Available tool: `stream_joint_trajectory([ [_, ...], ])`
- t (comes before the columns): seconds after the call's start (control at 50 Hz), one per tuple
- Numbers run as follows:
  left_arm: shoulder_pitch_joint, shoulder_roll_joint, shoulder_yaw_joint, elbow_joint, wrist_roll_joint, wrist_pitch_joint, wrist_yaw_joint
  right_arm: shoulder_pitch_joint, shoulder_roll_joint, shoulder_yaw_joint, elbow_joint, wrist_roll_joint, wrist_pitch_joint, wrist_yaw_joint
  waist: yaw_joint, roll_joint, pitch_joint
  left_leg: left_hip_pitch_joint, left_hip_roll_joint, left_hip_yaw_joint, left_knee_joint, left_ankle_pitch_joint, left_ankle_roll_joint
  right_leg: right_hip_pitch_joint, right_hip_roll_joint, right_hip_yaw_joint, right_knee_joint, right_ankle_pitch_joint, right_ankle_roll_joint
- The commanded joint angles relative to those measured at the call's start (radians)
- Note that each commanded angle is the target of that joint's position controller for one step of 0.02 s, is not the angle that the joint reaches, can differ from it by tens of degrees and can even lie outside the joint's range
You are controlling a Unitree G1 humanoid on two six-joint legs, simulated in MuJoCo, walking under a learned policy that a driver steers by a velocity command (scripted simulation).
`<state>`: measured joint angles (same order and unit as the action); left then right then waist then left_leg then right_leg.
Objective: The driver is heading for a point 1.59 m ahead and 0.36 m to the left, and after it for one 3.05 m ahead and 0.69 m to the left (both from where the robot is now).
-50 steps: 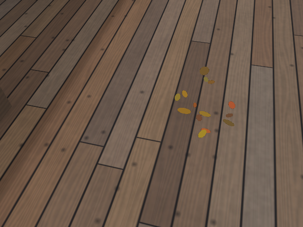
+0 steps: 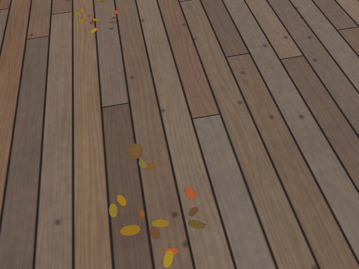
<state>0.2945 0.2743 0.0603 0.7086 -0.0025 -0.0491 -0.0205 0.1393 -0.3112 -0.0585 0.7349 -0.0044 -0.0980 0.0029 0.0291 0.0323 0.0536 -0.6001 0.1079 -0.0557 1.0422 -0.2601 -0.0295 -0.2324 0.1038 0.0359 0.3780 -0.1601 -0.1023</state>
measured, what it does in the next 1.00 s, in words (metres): walks ahead, turning left: left foot, then right foot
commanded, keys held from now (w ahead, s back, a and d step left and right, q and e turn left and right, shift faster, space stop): w+q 0.76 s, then w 0.22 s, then w+e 0.02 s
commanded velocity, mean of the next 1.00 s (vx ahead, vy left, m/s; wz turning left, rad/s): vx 0.50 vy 0.00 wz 0.34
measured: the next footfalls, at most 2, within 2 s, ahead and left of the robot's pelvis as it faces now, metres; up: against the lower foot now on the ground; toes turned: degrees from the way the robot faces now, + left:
left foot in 0.34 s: +0.37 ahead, +0.17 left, +0.00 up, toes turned +7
right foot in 0.80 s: +0.68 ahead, +0.03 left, +0.00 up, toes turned +26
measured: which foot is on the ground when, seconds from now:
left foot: up 0.00-0.32, down 0.34-0.82, up 0.84-1.00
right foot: down 0.00-0.36, up 0.38-0.78, down 0.80-1.00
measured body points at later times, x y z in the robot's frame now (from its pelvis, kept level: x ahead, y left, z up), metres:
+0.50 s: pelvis +0.30 +0.08 -0.01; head +0.33 +0.10 +0.44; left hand +0.37 +0.37 -0.11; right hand +0.46 -0.17 -0.11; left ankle +0.33 +0.16 -0.74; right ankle +0.28 -0.08 -0.66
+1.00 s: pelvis +0.59 +0.10 +0.00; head +0.61 +0.10 +0.45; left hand +0.55 +0.39 -0.11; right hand +0.81 -0.09 -0.11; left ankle +0.52 +0.23 -0.67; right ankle +0.64 +0.01 -0.74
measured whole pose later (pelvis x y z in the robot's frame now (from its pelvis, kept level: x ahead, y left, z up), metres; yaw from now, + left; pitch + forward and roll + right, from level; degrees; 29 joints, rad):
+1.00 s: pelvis +0.59 +0.10 +0.00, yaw +25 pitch +1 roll -1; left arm 0.29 0.26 0.05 0.77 0.00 -0.10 -0.02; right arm 0.26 -0.31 -0.05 0.71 0.01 -0.04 0.00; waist 0.03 0.05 0.01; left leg -0.52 0.03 -0.06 1.08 -0.34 0.02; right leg -0.23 0.04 0.00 0.39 -0.18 -0.04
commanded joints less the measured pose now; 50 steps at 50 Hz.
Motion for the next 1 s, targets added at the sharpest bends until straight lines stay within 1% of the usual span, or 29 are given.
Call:
stream_joint_trajectory([
  [0.02,-0.029,0.145,0.033,-0.056,0.003,-0.029,0.017,0.03,-0.056,-0.011,-0.031,0.0,0.012,0.0,-0.022,-0.084,-0.071,-0.04,0.028,0.014,-0.123,0.17,-0.024,0.057,-0.26,0.17,-0.189,0.314,-0.164],
  [0.08,-0.002,0.149,0.028,-0.028,0.004,-0.032,0.021,-0.05,-0.042,-0.002,-0.042,0.012,0.008,0.011,0.019,-0.094,-0.039,-0.023,0.012,0.029,-0.306,0.367,-0.009,0.068,-0.237,0.09,-0.214,0.229,-0.115],
  [0.12,0.021,0.162,0.029,-0.005,0.004,-0.036,0.021,-0.102,-0.037,0.003,-0.055,0.022,0.005,0.02,0.045,-0.091,-0.011,-0.016,-0.003,0.038,-0.384,0.436,0.005,0.092,-0.259,0.074,-0.235,0.167,-0.106],
  [0.22,0.063,0.17,0.035,0.055,0.003,-0.023,0.021,-0.175,-0.042,0.006,-0.096,0.029,0.001,0.052,0.07,-0.07,0.035,-0.122,-0.037,0.028,-0.48,0.327,0.06,0.303,-0.337,0.036,-0.19,0.259,-0.091],
  [0.28,0.036,0.191,0.042,0.058,0.0,-0.006,0.033,-0.123,-0.059,-0.002,-0.103,0.022,0.001,0.066,0.026,-0.1,-0.018,-0.031,-0.093,0.083,-0.494,0.188,0.107,0.369,-0.344,-0.013,-0.065,0.621,-0.055],
  [0.3,0.024,0.202,0.045,0.053,0.001,0.0,0.039,-0.056,-0.084,-0.015,-0.091,0.019,0.005,0.063,-0.011,-0.119,-0.075,0.072,-0.132,0.118,-0.485,0.148,0.126,0.374,-0.332,-0.033,0.032,0.816,-0.04],
  [0.32,0.003,0.202,0.042,0.045,0.001,0.01,0.046,0.075,-0.123,-0.038,-0.06,0.016,0.009,0.057,-0.087,-0.105,-0.153,0.253,-0.175,0.144,-0.518,0.174,0.155,0.332,-0.294,-0.075,0.215,0.924,-0.012],
  [0.34,0.008,0.185,0.031,0.027,0.01,0.008,0.057,0.228,-0.183,-0.061,-0.037,0.016,0.014,0.046,-0.154,-0.048,-0.253,0.545,-0.082,-0.011,-0.513,0.229,0.211,0.129,-0.265,-0.098,0.477,0.73,0.027],
  [0.36,0.122,0.073,-0.006,-0.008,0.028,-0.017,0.039,0.295,-0.277,-0.083,-0.035,0.019,0.013,0.041,-0.093,0.199,-0.377,0.93,0.172,-0.538,-0.563,0.08,0.409,-0.315,-0.061,-0.087,0.88,-0.004,0.109],
  [0.38,0.076,0.108,-0.007,0.004,0.017,-0.051,0.023,0.321,-0.187,-0.059,-0.029,0.031,0.015,0.039,-0.135,0.163,-0.441,1.024,0.21,-0.754,-0.702,-0.035,0.423,-0.473,-0.028,0.071,0.986,-0.385,0.103],
  [0.4,-0.021,0.159,0.005,-0.032,-0.022,-0.075,0.006,0.274,-0.152,-0.048,-0.038,0.025,0.019,0.033,-0.146,0.11,-0.299,0.926,0.186,-0.618,-0.728,-0.064,0.371,-0.557,-0.091,0.098,0.996,-0.32,0.086],
  [0.42,-0.081,0.155,0.0,-0.05,-0.024,-0.089,0.005,0.213,-0.142,-0.045,-0.054,0.02,0.022,0.028,-0.125,0.012,-0.202,0.778,0.15,-0.51,-0.742,-0.008,0.342,-0.548,-0.134,0.079,0.927,-0.245,0.078],
  [0.44,-0.109,0.152,0.004,-0.055,-0.002,-0.092,0.01,0.16,-0.124,-0.038,-0.067,0.018,0.026,0.027,-0.09,-0.047,-0.125,0.636,0.115,-0.43,-0.764,0.091,0.325,-0.513,-0.164,0.064,0.831,-0.203,0.085],
  [0.46,-0.098,0.155,0.011,-0.057,0.011,-0.085,0.014,0.129,-0.107,-0.03,-0.081,0.007,0.026,0.023,-0.053,-0.026,-0.1,0.541,0.087,-0.379,-0.788,0.181,0.321,-0.447,-0.186,0.065,0.774,-0.172,0.095],
  [0.52,-0.054,0.123,0.007,-0.054,0.021,-0.055,0.022,0.103,-0.114,-0.033,-0.093,0.012,0.027,0.011,-0.012,0.021,-0.083,0.399,0.044,-0.291,-0.824,0.318,0.332,-0.377,-0.193,0.036,0.654,-0.14,0.145],
  [0.56,-0.113,0.1,-0.002,-0.073,0.023,-0.048,0.028,0.119,-0.142,-0.042,-0.085,0.016,0.028,-0.001,-0.027,0.023,-0.06,0.34,0.013,-0.234,-0.832,0.346,0.316,-0.368,-0.179,0.017,0.52,-0.032,0.174],
  [0.62,-0.231,0.07,-0.014,-0.097,0.018,-0.055,0.023,0.161,-0.15,-0.046,-0.067,0.026,0.039,-0.014,-0.076,0.038,-0.055,0.294,-0.042,-0.187,-0.809,0.272,0.261,-0.279,-0.133,0.01,0.283,0.191,0.186],
  [0.7,-0.311,0.1,-0.003,-0.12,-0.003,-0.069,0.009,0.225,-0.146,-0.047,-0.042,0.035,0.056,-0.021,-0.102,0.056,-0.061,0.376,-0.009,-0.284,-0.741,0.172,0.234,-0.229,-0.099,0.043,0.141,0.23,0.173],
  [0.74,-0.295,0.127,0.01,-0.118,-0.006,-0.077,0.004,0.222,-0.142,-0.049,-0.043,0.032,0.061,-0.024,-0.082,0.075,-0.064,0.437,0.018,-0.349,-0.68,0.16,0.217,-0.205,-0.101,0.062,0.108,0.156,0.147],
  [0.78,-0.183,0.15,0.027,-0.087,-0.004,-0.085,0.006,0.198,-0.119,-0.043,-0.05,0.025,0.065,-0.022,-0.017,0.091,-0.096,0.446,0.0,-0.352,-0.584,0.211,0.187,-0.065,-0.106,0.034,0.057,0.121,0.099],
  [0.8,-0.075,0.181,0.04,-0.071,0.013,-0.091,0.012,0.205,-0.068,-0.024,-0.056,0.017,0.061,-0.018,0.03,0.059,-0.194,0.406,-0.047,-0.298,-0.419,0.221,0.157,0.124,-0.183,0.087,0.07,0.106,0.049],
  [0.82,0.047,0.255,0.057,-0.057,0.035,-0.089,0.016,0.297,-0.005,-0.003,-0.07,0.019,0.054,-0.016,0.032,-0.124,-0.34,0.158,-0.166,-0.177,-0.106,0.01,0.093,0.468,-0.385,0.384,0.065,0.011,-0.071],
  [0.84,0.126,0.263,0.069,-0.006,0.012,-0.074,0.005,0.369,-0.016,0.004,-0.071,0.036,0.046,-0.017,0.023,-0.373,-0.386,-0.076,-0.197,-0.109,0.135,-0.326,0.058,0.577,-0.515,0.755,-0.046,-0.249,-0.176],
  [0.86,0.086,0.18,0.046,-0.019,-0.006,-0.071,0.002,0.311,-0.104,-0.015,-0.058,0.041,0.044,-0.016,0.045,-0.234,-0.252,-0.164,-0.144,-0.146,0.222,-0.275,0.054,0.484,-0.484,0.722,-0.088,-0.397,-0.148],
  [0.88,0.04,0.143,0.035,-0.024,-0.001,-0.064,0.004,0.207,-0.124,-0.021,-0.075,0.034,0.045,-0.015,0.052,-0.147,-0.145,-0.177,-0.111,-0.114,0.235,-0.195,0.052,0.37,-0.44,0.57,-0.092,-0.343,-0.113],
  [0.9,-0.001,0.128,0.027,-0.024,0.008,-0.059,0.003,0.144,-0.114,-0.019,-0.092,0.022,0.042,-0.014,0.039,-0.103,-0.078,-0.163,-0.087,-0.09,0.195,-0.139,0.052,0.261,-0.398,0.464,-0.113,-0.221,-0.103],
  [0.92,-0.026,0.107,0.018,-0.018,0.013,-0.059,0.004,0.119,-0.103,-0.022,-0.099,0.014,0.04,-0.01,0.019,-0.105,-0.047,-0.139,-0.057,-0.084,0.139,-0.096,0.053,0.194,-0.364,0.39,-0.133,-0.117,-0.099],
  [0.96,-0.038,0.093,0.012,-0.007,0.012,-0.062,0.004,0.139,-0.066,-0.016,-0.095,0.019,0.04,-0.002,-0.013,-0.144,-0.048,-0.07,-0.032,-0.054,0.063,-0.064,0.048,0.127,-0.324,0.301,-0.169,0.001,-0.099],
  [1.0,-0.022,0.117,0.017,0.011,-0.002,-0.064,0.003,0.109,-0.038,-0.005,-0.106,0.01,0.039,0.001,-0.015,-0.14,-0.043,-0.066,-0.019,-0.019,-0.034,-0.037,0.036,0.103,-0.318,0.253,-0.197,0.093,-0.123],
])
Keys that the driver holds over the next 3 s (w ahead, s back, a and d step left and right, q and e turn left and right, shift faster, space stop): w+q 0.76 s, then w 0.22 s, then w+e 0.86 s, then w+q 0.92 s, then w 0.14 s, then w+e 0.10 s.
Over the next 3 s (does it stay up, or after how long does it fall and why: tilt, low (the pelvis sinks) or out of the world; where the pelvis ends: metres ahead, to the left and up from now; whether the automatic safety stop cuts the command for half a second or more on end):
stays up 1.67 0.31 0.00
